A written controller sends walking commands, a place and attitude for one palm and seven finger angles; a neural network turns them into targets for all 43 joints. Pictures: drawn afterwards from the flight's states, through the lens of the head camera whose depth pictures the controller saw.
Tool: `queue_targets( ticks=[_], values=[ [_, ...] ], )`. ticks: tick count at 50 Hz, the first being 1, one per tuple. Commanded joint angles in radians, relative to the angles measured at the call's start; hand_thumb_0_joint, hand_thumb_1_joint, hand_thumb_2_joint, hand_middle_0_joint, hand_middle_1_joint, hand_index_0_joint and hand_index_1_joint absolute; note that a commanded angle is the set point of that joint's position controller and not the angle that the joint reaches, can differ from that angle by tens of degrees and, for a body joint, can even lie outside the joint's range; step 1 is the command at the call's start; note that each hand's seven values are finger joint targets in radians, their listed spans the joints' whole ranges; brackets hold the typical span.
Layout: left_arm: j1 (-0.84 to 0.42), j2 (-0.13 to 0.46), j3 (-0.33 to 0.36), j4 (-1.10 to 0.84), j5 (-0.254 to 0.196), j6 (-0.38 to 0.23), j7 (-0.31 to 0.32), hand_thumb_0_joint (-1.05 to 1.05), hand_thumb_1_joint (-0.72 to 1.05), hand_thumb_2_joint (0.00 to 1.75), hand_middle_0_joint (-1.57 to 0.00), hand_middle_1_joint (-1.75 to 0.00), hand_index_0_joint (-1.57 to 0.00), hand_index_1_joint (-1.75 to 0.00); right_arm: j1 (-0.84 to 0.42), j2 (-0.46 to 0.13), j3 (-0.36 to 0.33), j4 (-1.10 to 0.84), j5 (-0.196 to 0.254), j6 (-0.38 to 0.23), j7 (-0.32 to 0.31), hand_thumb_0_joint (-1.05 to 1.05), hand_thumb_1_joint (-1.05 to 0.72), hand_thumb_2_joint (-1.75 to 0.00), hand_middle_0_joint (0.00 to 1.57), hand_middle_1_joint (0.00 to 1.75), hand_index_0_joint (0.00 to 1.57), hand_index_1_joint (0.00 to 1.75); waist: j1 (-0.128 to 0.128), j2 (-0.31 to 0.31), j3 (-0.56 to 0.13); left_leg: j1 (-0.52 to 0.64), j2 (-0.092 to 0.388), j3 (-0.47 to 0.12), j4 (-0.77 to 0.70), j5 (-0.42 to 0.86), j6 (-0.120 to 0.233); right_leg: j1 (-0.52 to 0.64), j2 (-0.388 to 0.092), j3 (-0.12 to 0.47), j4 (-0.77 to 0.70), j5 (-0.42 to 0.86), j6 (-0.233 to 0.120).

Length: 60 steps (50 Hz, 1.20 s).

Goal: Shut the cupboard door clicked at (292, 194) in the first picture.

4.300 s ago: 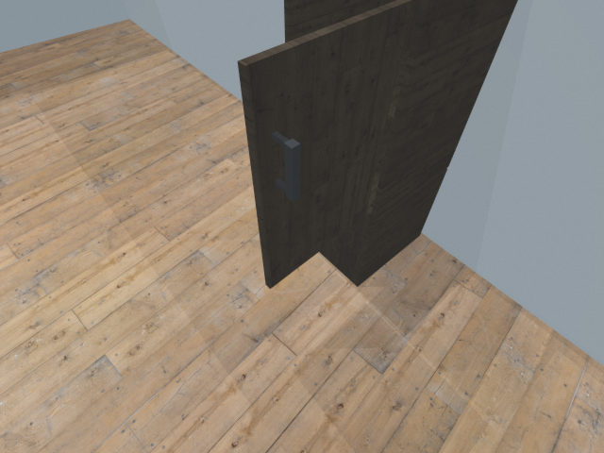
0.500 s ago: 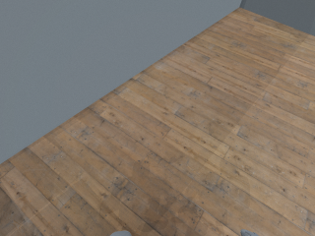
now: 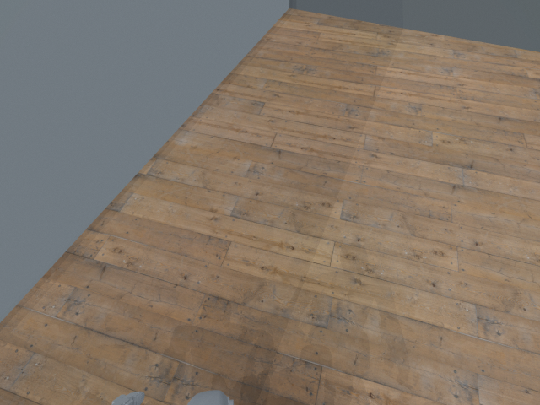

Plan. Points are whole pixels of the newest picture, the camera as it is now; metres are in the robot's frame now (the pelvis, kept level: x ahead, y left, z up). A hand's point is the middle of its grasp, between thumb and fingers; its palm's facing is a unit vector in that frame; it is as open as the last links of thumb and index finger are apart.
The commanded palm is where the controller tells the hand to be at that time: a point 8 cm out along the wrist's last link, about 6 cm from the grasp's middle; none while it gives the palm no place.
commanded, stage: walk around to get in front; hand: left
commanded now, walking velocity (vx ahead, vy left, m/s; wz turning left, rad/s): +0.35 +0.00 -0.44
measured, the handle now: out of the picture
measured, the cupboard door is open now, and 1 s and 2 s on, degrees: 92 92 92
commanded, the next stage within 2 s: walk to a spot facing it in 0.92 s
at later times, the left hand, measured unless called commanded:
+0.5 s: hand (201, 281) +0.36 +0.16 -0.15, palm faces -0.30 -0.94 -0.17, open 7.4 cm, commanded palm none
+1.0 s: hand (248, 233) +0.48 +0.08 -0.17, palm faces -0.29 -0.94 -0.20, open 7.2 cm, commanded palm none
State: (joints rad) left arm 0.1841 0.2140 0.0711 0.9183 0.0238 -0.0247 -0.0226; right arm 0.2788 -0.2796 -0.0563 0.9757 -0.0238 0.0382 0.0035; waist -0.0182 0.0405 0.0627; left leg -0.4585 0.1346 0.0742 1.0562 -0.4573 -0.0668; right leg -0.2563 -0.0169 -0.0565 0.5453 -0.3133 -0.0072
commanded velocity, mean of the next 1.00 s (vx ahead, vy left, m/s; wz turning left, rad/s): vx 0.35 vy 0.00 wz -0.25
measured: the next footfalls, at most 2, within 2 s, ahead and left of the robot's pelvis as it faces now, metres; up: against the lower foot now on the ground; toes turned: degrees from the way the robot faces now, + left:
left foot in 0.20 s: +0.21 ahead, +0.13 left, +0.00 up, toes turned +1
right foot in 0.64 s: +0.34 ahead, -0.17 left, +0.00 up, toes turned -26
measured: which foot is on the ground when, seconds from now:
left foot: up 0.00-0.18, down 0.20-0.62, up 0.64-1.00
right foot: down 0.00-0.20, up 0.22-0.62, down 0.64-1.00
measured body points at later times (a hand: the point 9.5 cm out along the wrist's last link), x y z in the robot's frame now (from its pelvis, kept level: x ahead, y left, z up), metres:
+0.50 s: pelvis +0.20 +0.01 +0.01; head +0.25 +0.00 +0.46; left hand +0.37 +0.21 -0.13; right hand +0.10 -0.20 -0.13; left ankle +0.17 +0.13 -0.73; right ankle +0.22 -0.15 -0.67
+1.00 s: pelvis +0.42 -0.10 +0.01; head +0.45 -0.10 +0.45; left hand +0.50 +0.13 -0.15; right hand +0.43 -0.36 -0.13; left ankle +0.56 -0.02 -0.71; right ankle +0.30 -0.15 -0.73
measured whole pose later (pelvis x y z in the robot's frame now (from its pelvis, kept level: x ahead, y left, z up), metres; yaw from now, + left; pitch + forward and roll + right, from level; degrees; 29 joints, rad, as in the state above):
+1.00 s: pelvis +0.42 -0.10 +0.01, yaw -21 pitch +1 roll -1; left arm 0.31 0.20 0.06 1.09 0.02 -0.07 0.00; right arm 0.15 -0.17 -0.04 0.99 -0.02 -0.04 0.02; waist 0.01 -0.01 0.03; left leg -0.47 0.11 0.11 0.62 -0.20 -0.04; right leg -0.04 0.03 -0.10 0.36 -0.34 -0.04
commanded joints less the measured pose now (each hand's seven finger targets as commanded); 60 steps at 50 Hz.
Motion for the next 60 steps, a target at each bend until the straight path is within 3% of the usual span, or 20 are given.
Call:
queue_targets(
  ticks=[1, 8, 10, 11, 14, 17, 26, 29, 30, 31, 32, 34, 38, 47, 50, 51, 53, 54, 57, 60],
  values=[
    [0.043, 0.191, 0.042, -0.024, 0.003, -0.023, 0.014, 0.0, 0.9, 0.9, -0.2, -0.3, -0.2, -0.3, -0.118, -0.038, -0.015, -0.143, -0.003, -0.063, 0.016, 0.0, -0.9, -0.9, 0.2, 0.3, 0.2, 0.3, 0.024, -0.216, -0.019, -0.114, -0.008, -0.021, -0.124, 0.123, -0.015, 0.068, -0.224, 0.263, -0.309, 0.106, -0.181],
    [0.004, 0.166, 0.039, -0.009, -0.002, -0.016, -0.002, 0.0, 0.9, 0.9, -0.2, -0.3, -0.2, -0.3, 0.094, -0.08, -0.025, -0.068, -0.002, -0.105, -0.001, 0.0, -0.9, -0.9, 0.2, 0.3, 0.2, 0.3, -0.077, -0.054, -0.089, 0.426, -0.072, 0.037, -0.571, 0.241, -0.001, -0.132, -0.103, 0.203, -0.074, -0.011, -0.101],
    [0.041, 0.059, 0.009, -0.044, -0.012, -0.012, -0.01, 0.0, 0.9, 0.9, -0.2, -0.3, -0.2, -0.3, 0.317, -0.254, -0.061, -0.031, -0.026, -0.114, -0.023, 0.0, -0.9, -0.9, 0.2, 0.3, 0.2, 0.3, -0.145, 0.374, -0.225, 0.645, 0.37, -0.575, -0.818, -0.082, 0.158, -0.417, 0.084, 0.039, 0.557, -0.312, -0.015],
    [-0.026, 0.083, 0.016, -0.066, -0.003, -0.016, -0.01, 0.0, 0.9, 0.9, -0.2, -0.3, -0.2, -0.3, 0.272, -0.232, -0.05, -0.042, -0.023, -0.102, -0.027, 0.0, -0.9, -0.9, 0.2, 0.3, 0.2, 0.3, -0.129, 0.195, -0.145, 0.544, 0.417, -0.617, -0.865, -0.133, 0.216, -0.467, 0.006, 0.124, 0.691, -0.252, -0.033],
    [-0.046, 0.061, 0.026, -0.027, 0.015, -0.006, -0.028, 0.0, 0.9, 0.9, -0.2, -0.3, -0.2, -0.3, 0.095, -0.081, -0.009, -0.076, -0.019, -0.117, -0.027, 0.0, -0.9, -0.9, 0.2, 0.3, 0.2, 0.3, -0.026, 0.102, 0.038, 0.274, 0.276, -0.302, -0.884, 0.069, 0.139, -0.456, -0.083, 0.097, 0.766, 0.003, -0.012],
    [0.002, 0.026, 0.013, -0.011, 0.012, 0.015, -0.039, 0.0, 0.9, 0.9, -0.2, -0.3, -0.2, -0.3, 0.104, -0.049, -0.001, -0.046, -0.009, -0.132, -0.032, 0.0, -0.9, -0.9, 0.2, 0.3, 0.2, 0.3, 0.002, 0.13, -0.039, 0.345, 0.199, -0.064, -0.852, 0.325, 0.127, -0.416, -0.077, 0.059, 0.658, 0.08, 0.008],
    [-0.187, 0.0, -0.006, -0.062, 0.01, 0.007, -0.036, 0.0, 0.9, 0.9, -0.2, -0.3, -0.2, -0.3, 0.21, -0.042, -0.009, 0.037, -0.02, -0.11, -0.016, 0.0, -0.9, -0.9, 0.2, 0.3, 0.2, 0.3, -0.046, 0.082, 0.0, 0.415, 0.218, 0.103, -0.822, 0.474, 0.15, -0.279, -0.043, -0.072, 0.142, 0.101, -0.015],
    [-0.022, 0.039, 0.007, -0.003, 0.011, -0.006, -0.027, 0.0, 0.9, 0.9, -0.2, -0.3, -0.2, -0.3, 0.183, -0.064, -0.005, 0.047, -0.013, -0.101, -0.017, 0.0, -0.9, -0.9, 0.2, 0.3, 0.2, 0.3, 0.046, 0.051, -0.074, 0.382, 0.187, 0.168, -0.591, 0.726, 0.117, 0.013, 0.023, -0.122, 0.023, 0.108, -0.056],
    [0.144, 0.092, 0.022, 0.052, 0.015, -0.017, -0.017, 0.0, 0.9, 0.9, -0.2, -0.3, -0.2, -0.3, 0.152, -0.049, -0.002, 0.04, -0.003, -0.102, -0.01, 0.0, -0.9, -0.9, 0.2, 0.3, 0.2, 0.3, 0.124, -0.017, -0.148, 0.238, 0.141, 0.203, -0.376, 0.722, 0.083, 0.28, 0.0, -0.061, -0.013, 0.117, -0.095],
    [0.318, 0.218, 0.059, 0.095, 0.021, -0.027, 0.001, 0.0, 0.9, 0.9, -0.2, -0.3, -0.2, -0.3, 0.129, 0.008, 0.009, 0.005, 0.015, -0.107, -0.003, 0.0, -0.9, -0.9, 0.2, 0.3, 0.2, 0.3, 0.2, -0.266, -0.277, -0.048, 0.012, 0.242, -0.047, 0.299, 0.037, 0.56, -0.263, 0.314, -0.088, 0.071, -0.18],
    [0.343, 0.276, 0.068, 0.11, -0.009, -0.026, 0.012, 0.0, 0.9, 0.9, -0.2, -0.3, -0.2, -0.3, 0.093, 0.015, 0.01, -0.029, 0.022, -0.105, -0.005, 0.0, -0.9, -0.9, 0.2, 0.3, 0.2, 0.3, 0.181, -0.348, -0.294, -0.216, -0.066, 0.103, 0.213, -0.16, 0.022, 0.582, -0.428, 0.594, -0.239, 0.164, -0.258],
    [0.187, 0.199, 0.042, 0.078, -0.019, -0.024, 0.026, 0.0, 0.9, 0.9, -0.2, -0.3, -0.2, -0.3, 0.014, 0.009, -0.004, -0.018, 0.016, -0.099, -0.004, 0.0, -0.9, -0.9, 0.2, 0.3, 0.2, 0.3, 0.114, -0.16, -0.105, -0.251, 0.032, -0.033, 0.244, 0.024, 0.029, 0.323, -0.362, 0.433, -0.287, 0.133, -0.229],
    [0.055, 0.077, 0.006, 0.062, -0.006, -0.048, 0.028, 0.0, 0.9, 0.9, -0.2, -0.3, -0.2, -0.3, 0.095, 0.061, 0.004, 0.042, -0.006, -0.065, -0.002, 0.0, -0.9, -0.9, 0.2, 0.3, 0.2, 0.3, -0.009, -0.158, -0.034, -0.06, 0.047, -0.018, 0.007, 0.127, 0.007, 0.042, -0.243, 0.168, -0.333, 0.294, -0.178],
    [0.157, 0.107, 0.008, 0.135, -0.005, -0.065, 0.019, 0.0, 0.9, 0.9, -0.2, -0.3, -0.2, -0.3, -0.126, 0.057, 0.003, -0.038, -0.001, -0.094, 0.026, 0.0, -0.9, -0.9, 0.2, 0.3, 0.2, 0.3, 0.039, -0.152, -0.014, -0.049, -0.028, 0.037, -0.424, 0.253, 0.027, 0.209, -0.23, 0.145, -0.3, 0.35, -0.167],
    [0.147, 0.113, 0.007, 0.148, -0.006, -0.063, 0.024, 0.0, 0.9, 0.9, -0.2, -0.3, -0.2, -0.3, -0.036, 0.02, -0.006, -0.004, -0.006, -0.104, 0.015, 0.0, -0.9, -0.9, 0.2, 0.3, 0.2, 0.3, -0.027, -0.091, -0.038, 0.17, -0.077, 0.068, -0.557, 0.294, 0.052, 0.168, -0.198, 0.103, -0.129, 0.52, -0.128],
    [0.138, 0.099, 0.005, 0.138, -0.012, -0.061, 0.024, 0.0, 0.9, 0.9, -0.2, -0.3, -0.2, -0.3, 0.094, -0.03, -0.015, 0.038, -0.012, -0.11, 0.005, 0.0, -0.9, -0.9, 0.2, 0.3, 0.2, 0.3, -0.082, -0.017, -0.105, 0.39, -0.043, 0.015, -0.594, 0.384, 0.082, 0.063, -0.147, 0.04, 0.069, 0.533, -0.085],
    [0.164, 0.04, -0.022, 0.099, -0.024, -0.063, 0.022, 0.0, 0.9, 0.9, -0.2, -0.3, -0.2, -0.3, 0.286, -0.159, -0.035, 0.081, -0.015, -0.101, -0.017, 0.0, -0.9, -0.9, 0.2, 0.3, 0.2, 0.3, -0.115, 0.229, -0.271, 0.688, 0.348, -0.499, -0.685, 0.749, 0.311, -0.277, 0.043, -0.027, 0.624, -0.257, -0.01],
    [0.115, 0.059, -0.015, 0.081, -0.015, -0.056, 0.03, 0.0, 0.9, 0.9, -0.2, -0.3, -0.2, -0.3, 0.232, -0.153, -0.03, 0.07, -0.009, -0.088, -0.022, 0.0, -0.9, -0.9, 0.2, 0.3, 0.2, 0.3, -0.092, 0.106, -0.188, 0.569, 0.352, -0.46, -0.696, 0.749, 0.34, -0.31, -0.007, 0.048, 0.711, -0.27, -0.014],
    [0.073, 0.025, -0.016, 0.086, -0.003, -0.025, 0.025, 0.0, 0.9, 0.9, -0.2, -0.3, -0.2, -0.3, 0.057, -0.037, 0.002, 0.03, 0.0, -0.099, -0.031, 0.0, -0.9, -0.9, 0.2, 0.3, 0.2, 0.3, -0.007, 0.106, -0.022, 0.237, 0.21, -0.297, -0.767, 0.711, 0.25, -0.269, -0.084, 0.063, 0.63, -0.12, 0.028],
    [0.115, 0.002, -0.018, 0.087, -0.006, 0.004, 0.022, 0.0, 0.9, 0.9, -0.2, -0.3, -0.2, -0.3, 0.001, -0.054, 0.0, 0.016, 0.002, -0.095, -0.034, 0.0, -0.9, -0.9, 0.2, 0.3, 0.2, 0.3, 0.031, 0.088, -0.092, 0.209, 0.125, -0.181, -0.735, 0.77, 0.213, -0.15, -0.053, 0.023, 0.439, -0.079, 0.052]
  ],
)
